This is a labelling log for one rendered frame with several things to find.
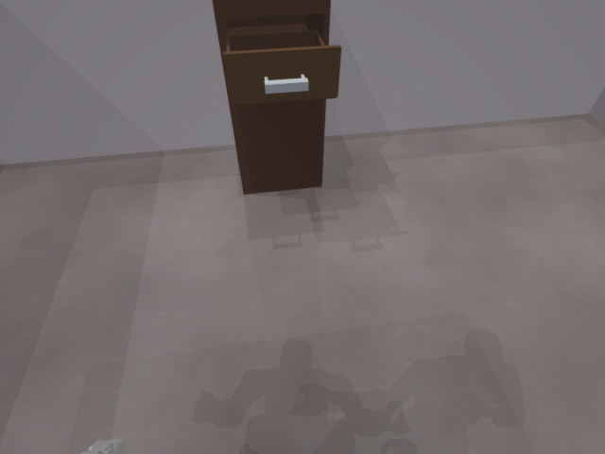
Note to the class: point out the cabinet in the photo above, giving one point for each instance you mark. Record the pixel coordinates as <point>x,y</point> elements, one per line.
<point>279,145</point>

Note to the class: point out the drawer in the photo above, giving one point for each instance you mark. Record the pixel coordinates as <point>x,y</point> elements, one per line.
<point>280,55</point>

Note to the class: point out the handle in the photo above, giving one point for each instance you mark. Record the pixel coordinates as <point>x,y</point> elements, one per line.
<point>286,85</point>

